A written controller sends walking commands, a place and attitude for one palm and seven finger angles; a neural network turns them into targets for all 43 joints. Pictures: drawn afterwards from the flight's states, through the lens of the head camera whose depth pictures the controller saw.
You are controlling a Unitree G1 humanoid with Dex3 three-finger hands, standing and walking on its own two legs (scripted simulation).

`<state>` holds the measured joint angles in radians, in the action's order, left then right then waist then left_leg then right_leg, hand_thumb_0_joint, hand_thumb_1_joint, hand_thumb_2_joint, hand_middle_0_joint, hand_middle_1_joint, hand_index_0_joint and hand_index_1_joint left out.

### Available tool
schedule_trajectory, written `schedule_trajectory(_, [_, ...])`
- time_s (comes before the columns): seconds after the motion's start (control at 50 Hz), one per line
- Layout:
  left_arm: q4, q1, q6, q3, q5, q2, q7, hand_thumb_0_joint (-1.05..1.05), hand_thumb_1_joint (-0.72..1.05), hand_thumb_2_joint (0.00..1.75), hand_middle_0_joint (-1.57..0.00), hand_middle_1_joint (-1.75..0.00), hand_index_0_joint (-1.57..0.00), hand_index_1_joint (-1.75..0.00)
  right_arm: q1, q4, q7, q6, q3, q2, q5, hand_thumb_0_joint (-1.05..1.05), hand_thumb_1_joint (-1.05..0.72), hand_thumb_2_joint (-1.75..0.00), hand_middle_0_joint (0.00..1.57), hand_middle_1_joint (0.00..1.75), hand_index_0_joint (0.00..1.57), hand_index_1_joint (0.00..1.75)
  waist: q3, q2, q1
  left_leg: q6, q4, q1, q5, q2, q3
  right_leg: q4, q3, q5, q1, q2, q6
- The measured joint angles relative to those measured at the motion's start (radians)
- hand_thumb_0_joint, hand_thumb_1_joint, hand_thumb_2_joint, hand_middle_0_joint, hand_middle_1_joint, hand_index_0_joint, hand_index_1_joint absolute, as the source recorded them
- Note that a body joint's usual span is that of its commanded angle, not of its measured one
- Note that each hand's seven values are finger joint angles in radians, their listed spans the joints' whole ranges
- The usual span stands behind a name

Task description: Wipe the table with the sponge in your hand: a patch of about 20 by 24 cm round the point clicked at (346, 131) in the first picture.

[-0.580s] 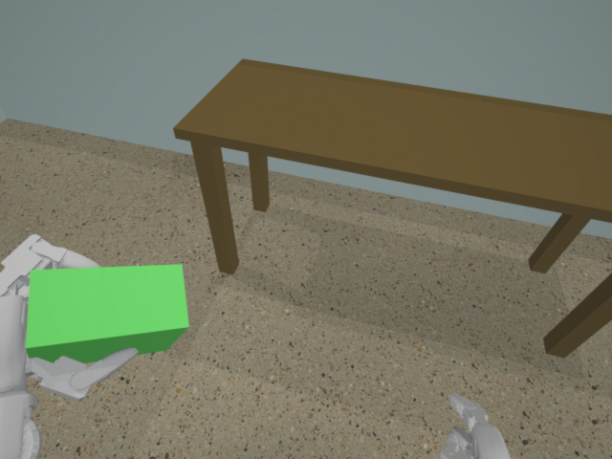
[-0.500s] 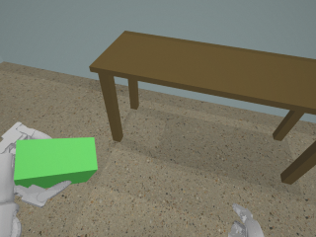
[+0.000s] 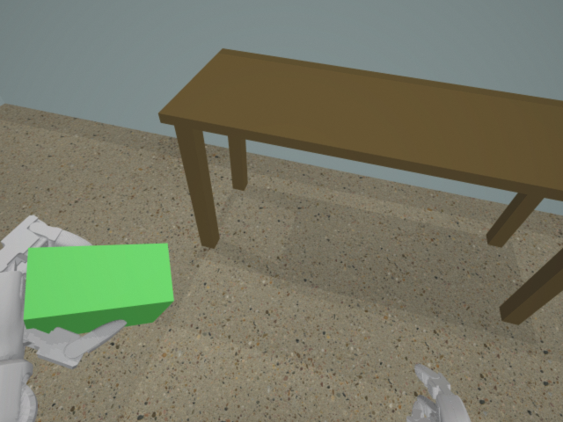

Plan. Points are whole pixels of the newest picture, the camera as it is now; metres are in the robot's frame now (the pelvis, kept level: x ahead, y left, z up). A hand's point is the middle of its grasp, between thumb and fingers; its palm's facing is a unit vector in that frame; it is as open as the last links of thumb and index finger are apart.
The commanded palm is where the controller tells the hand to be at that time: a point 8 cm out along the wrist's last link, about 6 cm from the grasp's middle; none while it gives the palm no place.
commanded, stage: walk to a spot facing it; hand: left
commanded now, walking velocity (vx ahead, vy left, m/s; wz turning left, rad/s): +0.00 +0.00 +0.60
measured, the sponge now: (121, 289) +0.23 +0.20 +0.13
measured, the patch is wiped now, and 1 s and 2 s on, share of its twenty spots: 0.00 0.00 0.00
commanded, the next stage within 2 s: none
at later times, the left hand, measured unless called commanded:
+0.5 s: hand (32, 365) +0.14 +0.24 +0.16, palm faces +0.49 -0.75 -0.45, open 10.8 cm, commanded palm +0.08 +0.28 +0.18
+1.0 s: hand out of the picture +0.05 +0.30 +0.17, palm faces +0.78 -0.50 -0.39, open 10.8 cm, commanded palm -0.01 +0.31 +0.18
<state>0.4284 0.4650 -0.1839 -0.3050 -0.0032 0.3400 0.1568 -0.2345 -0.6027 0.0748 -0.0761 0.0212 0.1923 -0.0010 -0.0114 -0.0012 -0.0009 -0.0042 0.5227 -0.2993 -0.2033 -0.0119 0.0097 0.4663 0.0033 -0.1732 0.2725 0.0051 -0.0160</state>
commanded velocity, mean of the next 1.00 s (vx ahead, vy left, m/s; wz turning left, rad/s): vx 0.22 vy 0.00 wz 0.51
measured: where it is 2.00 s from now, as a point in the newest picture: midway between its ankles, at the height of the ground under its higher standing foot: outside the picture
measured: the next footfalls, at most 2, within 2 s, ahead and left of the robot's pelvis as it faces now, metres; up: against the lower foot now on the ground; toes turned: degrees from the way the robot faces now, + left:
left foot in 0.80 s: -0.03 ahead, +0.15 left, +0.00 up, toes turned +34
right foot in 1.12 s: +0.16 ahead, -0.08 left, +0.00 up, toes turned +25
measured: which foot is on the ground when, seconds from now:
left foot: down 0.00-0.44, up 0.46-0.78, down 0.80-1.00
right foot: down 0.00-0.80, up 0.82-1.00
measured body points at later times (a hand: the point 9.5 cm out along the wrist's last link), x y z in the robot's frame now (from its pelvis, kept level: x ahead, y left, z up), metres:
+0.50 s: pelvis -0.02 -0.03 -0.01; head +0.00 -0.03 +0.44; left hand +0.11 +0.27 +0.19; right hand +0.18 -0.21 -0.10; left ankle +0.02 +0.11 -0.71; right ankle -0.01 -0.12 -0.74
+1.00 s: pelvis -0.01 -0.02 -0.01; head -0.02 -0.01 +0.44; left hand +0.00 +0.32 +0.19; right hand +0.24 -0.10 -0.09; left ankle -0.06 +0.12 -0.74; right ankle +0.09 -0.11 -0.68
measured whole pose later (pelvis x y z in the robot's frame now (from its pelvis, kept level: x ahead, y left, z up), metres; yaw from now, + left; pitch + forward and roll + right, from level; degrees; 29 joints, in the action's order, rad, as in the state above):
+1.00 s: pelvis -0.01 -0.02 -0.01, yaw +30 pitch -2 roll +0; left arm 0.52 0.45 -0.18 -0.35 -0.01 0.37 0.15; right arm -0.21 -0.60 0.05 -0.10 0.03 0.11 0.01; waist -0.03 0.03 -0.01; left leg 0.00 0.58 -0.28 -0.27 -0.07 -0.04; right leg 1.02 -0.09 -0.41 0.50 -0.11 -0.06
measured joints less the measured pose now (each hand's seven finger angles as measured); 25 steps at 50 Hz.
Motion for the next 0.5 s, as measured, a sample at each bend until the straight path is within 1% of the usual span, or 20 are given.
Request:
schedule_trajectory(0.14, [0.046, 0.017, 0.002, -0.010, -0.007, 0.017, 0.001, -0.01, -0.54, 1.00, -0.63, -1.38, -0.63, -1.38, -0.001, 0.015, -0.009, 0.011, -0.011, 0.008, 0.002, 0.02, -0.90, -0.90, 0.20, 0.30, 0.21, 0.30, -0.006, -0.001, 0.018, -0.005, 0.064, -0.059, -0.018, 0.019, 0.034, 0.059, -0.035, -0.032, 0.041, -0.018, -0.004])
schedule_trajectory(0.24, [0.091, 0.038, 0.007, -0.038, -0.011, 0.038, 0.001, -0.01, -0.54, 1.00, -0.63, -1.38, -0.63, -1.38, -0.001, 0.020, -0.004, 0.013, -0.016, 0.006, 0.004, 0.02, -0.90, -0.90, 0.20, 0.30, 0.21, 0.30, -0.020, 0.016, 0.017, -0.013, 0.101, -0.093, -0.028, 0.045, 0.051, 0.127, -0.047, -0.069, 0.079, -0.040, -0.016])
schedule_trajectory(0.28, [0.101, 0.035, 0.009, -0.050, -0.011, 0.048, -0.001, -0.01, -0.54, 1.00, -0.63, -1.38, -0.63, -1.38, -0.002, 0.020, -0.004, 0.004, -0.018, -0.005, -0.003, 0.02, -0.90, -0.90, 0.20, 0.30, 0.21, 0.30, -0.025, 0.021, 0.017, -0.013, 0.102, -0.102, -0.022, 0.055, 0.065, 0.202, -0.027, -0.168, 0.095, -0.028, -0.026])
schedule_trajectory(0.32, [0.106, 0.030, 0.010, -0.053, -0.011, 0.048, -0.005, -0.01, -0.54, 1.00, -0.63, -1.38, -0.63, -1.38, -0.002, 0.013, -0.009, -0.011, -0.020, -0.018, -0.010, 0.02, -0.90, -0.90, 0.20, 0.30, 0.21, 0.30, -0.025, 0.015, 0.016, -0.008, 0.088, -0.109, -0.005, 0.058, 0.089, 0.255, -0.011, -0.257, 0.091, -0.001, -0.031])
schedule_trajectory(0.36, [0.118, 0.036, 0.011, -0.054, -0.018, 0.045, -0.008, -0.01, -0.54, 1.00, -0.63, -1.38, -0.63, -1.38, 0.001, 0.005, -0.019, -0.024, -0.017, -0.027, -0.013, 0.02, -0.90, -0.90, 0.20, 0.30, 0.21, 0.30, -0.024, 0.004, 0.016, -0.001, 0.066, -0.113, 0.016, 0.059, 0.115, 0.234, -0.007, -0.282, 0.063, 0.022, -0.037])
schedule_trajectory(0.4, [0.132, 0.050, 0.015, -0.052, -0.028, 0.043, -0.014, -0.01, -0.54, 1.00, -0.63, -1.38, -0.63, -1.38, 0.010, 0.002, -0.031, -0.026, -0.014, -0.032, -0.013, 0.02, -0.90, -0.90, 0.20, 0.30, 0.21, 0.30, -0.020, -0.004, 0.013, 0.010, 0.048, -0.122, 0.037, 0.061, 0.135, 0.163, -0.012, -0.268, 0.018, 0.034, -0.038])
schedule_trajectory(0.42, [0.135, 0.055, 0.017, -0.049, -0.030, 0.041, -0.019, -0.01, -0.54, 1.00, -0.63, -1.38, -0.63, -1.38, 0.017, 0.000, -0.036, -0.021, -0.013, -0.030, -0.012, 0.02, -0.90, -0.90, 0.20, 0.30, 0.21, 0.30, -0.021, -0.015, 0.008, 0.017, 0.045, -0.127, 0.043, 0.058, 0.144, 0.119, -0.020, -0.229, 0.001, 0.041, -0.023])
schedule_trajectory(0.44, [0.134, 0.058, 0.022, -0.041, -0.031, 0.036, -0.024, -0.01, -0.54, 1.00, -0.63, -1.38, -0.63, -1.38, 0.026, -0.001, -0.038, -0.014, -0.014, -0.024, -0.010, 0.02, -0.90, -0.90, 0.20, 0.30, 0.21, 0.30, -0.025, -0.037, 0.005, 0.022, 0.048, -0.130, 0.047, 0.051, 0.159, 0.086, -0.036, -0.161, -0.010, 0.050, -0.002])
schedule_trajectory(0.46, [0.131, 0.061, 0.029, -0.033, -0.030, 0.036, -0.027, -0.01, -0.54, 1.00, -0.63, -1.38, -0.63, -1.38, 0.030, -0.003, -0.039, -0.004, -0.016, -0.021, -0.006, 0.02, -0.90, -0.90, 0.20, 0.30, 0.21, 0.30, -0.024, -0.049, 0.005, 0.015, 0.075, -0.142, 0.001, 0.045, 0.159, 0.073, -0.051, -0.125, -0.016, 0.053, 0.022])
schedule_trajectory(0.48, [0.126, 0.061, 0.035, -0.023, -0.031, 0.040, -0.028, -0.01, -0.54, 1.00, -0.63, -1.38, -0.63, -1.38, 0.029, -0.006, -0.038, 0.007, -0.019, -0.019, -0.001, 0.02, -0.90, -0.90, 0.20, 0.30, 0.21, 0.30, -0.019, -0.047, 0.005, 0.016, 0.154, -0.171, -0.074, 0.046, 0.133, 0.074, -0.064, -0.118, -0.018, 0.044, 0.043])
schedule_trajectory(0.5, [0.117, 0.058, 0.039, -0.013, -0.034, 0.042, -0.029, -0.01, -0.54, 1.00, -0.63, -1.38, -0.63, -1.38, 0.025, -0.012, -0.035, 0.015, -0.022, -0.016, -0.001, 0.02, -0.90, -0.90, 0.20, 0.30, 0.21, 0.30, -0.014, -0.038, 0.005, 0.021, 0.267, -0.205, -0.120, 0.049, 0.098, 0.076, -0.076, -0.124, -0.022, 0.027, 0.056])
